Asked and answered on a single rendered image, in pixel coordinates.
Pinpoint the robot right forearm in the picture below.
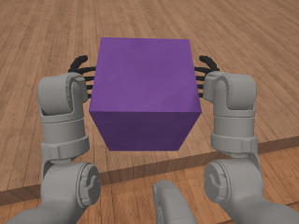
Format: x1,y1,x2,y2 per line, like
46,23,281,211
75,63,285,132
203,71,264,190

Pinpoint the right robot upper arm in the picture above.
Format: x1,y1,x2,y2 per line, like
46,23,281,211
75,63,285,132
204,159,299,224

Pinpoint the robot right thigh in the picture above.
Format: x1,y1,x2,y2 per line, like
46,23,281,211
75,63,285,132
152,179,198,224

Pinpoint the left robot upper arm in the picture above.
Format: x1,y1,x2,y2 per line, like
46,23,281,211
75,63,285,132
6,161,101,224

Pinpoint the carton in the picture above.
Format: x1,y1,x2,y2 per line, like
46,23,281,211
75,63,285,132
89,37,202,151

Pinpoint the robot right hand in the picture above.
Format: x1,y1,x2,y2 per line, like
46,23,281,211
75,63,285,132
194,55,220,98

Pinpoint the robot left forearm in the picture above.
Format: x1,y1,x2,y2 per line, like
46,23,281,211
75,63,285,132
36,72,90,199

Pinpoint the robot left hand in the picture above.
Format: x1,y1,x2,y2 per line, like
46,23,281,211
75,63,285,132
67,55,96,99

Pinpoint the robot right shin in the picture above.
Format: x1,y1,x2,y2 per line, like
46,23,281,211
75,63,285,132
155,204,164,224

